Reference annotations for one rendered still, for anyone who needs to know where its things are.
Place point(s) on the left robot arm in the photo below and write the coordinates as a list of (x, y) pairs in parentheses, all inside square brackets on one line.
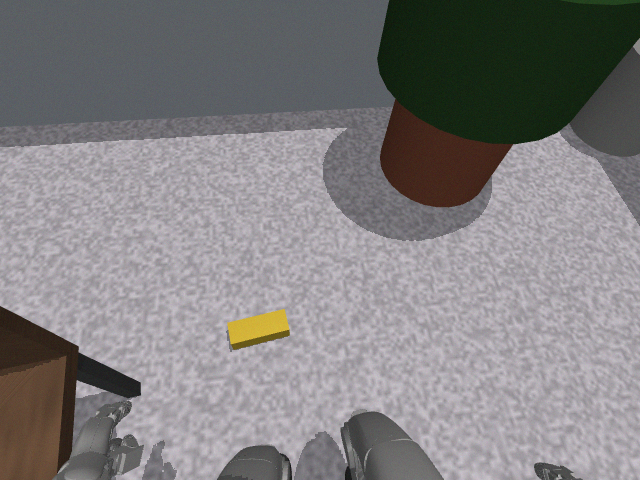
[(85, 466)]

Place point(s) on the chair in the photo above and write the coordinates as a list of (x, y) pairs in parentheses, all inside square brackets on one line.
[(38, 374)]

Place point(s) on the potted plant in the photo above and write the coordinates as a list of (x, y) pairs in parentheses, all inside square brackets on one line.
[(473, 77)]

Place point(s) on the right robot hand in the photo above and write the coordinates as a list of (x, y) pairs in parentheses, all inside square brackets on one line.
[(547, 471)]

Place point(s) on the left robot hand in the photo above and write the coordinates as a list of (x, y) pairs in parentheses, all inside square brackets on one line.
[(95, 436)]

